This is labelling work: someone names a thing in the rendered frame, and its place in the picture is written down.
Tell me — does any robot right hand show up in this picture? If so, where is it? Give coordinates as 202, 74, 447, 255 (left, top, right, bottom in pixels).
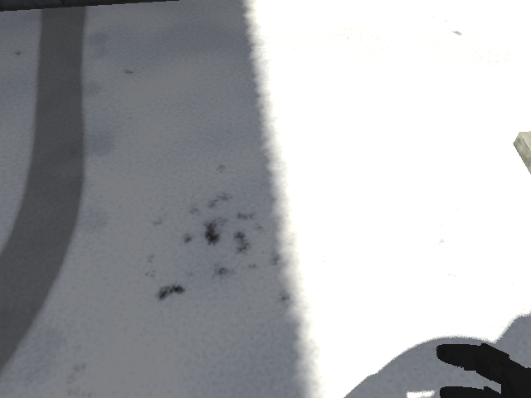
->
436, 343, 531, 398

